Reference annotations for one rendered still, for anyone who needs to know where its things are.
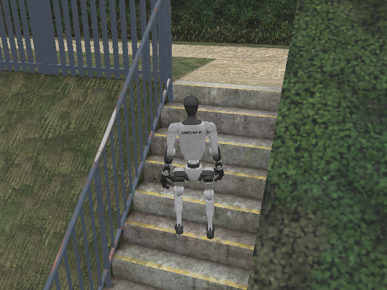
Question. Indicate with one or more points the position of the robot left foot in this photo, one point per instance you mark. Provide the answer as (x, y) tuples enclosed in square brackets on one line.
[(179, 229)]

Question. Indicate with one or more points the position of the humanoid robot head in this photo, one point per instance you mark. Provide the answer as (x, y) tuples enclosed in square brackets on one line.
[(191, 106)]

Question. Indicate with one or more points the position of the right robot forearm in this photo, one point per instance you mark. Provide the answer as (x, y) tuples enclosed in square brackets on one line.
[(218, 161)]

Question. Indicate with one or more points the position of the left robot forearm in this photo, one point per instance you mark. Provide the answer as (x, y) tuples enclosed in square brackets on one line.
[(167, 164)]

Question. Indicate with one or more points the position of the right robot hand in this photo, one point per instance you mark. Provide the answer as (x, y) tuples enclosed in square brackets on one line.
[(220, 172)]

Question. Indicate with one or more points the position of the left robot hand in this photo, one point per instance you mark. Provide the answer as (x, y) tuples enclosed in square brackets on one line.
[(164, 180)]

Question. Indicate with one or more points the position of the robot right upper arm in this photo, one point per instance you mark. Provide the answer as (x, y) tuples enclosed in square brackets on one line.
[(213, 138)]

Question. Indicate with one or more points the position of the robot left upper arm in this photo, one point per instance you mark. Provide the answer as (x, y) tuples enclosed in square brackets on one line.
[(173, 128)]

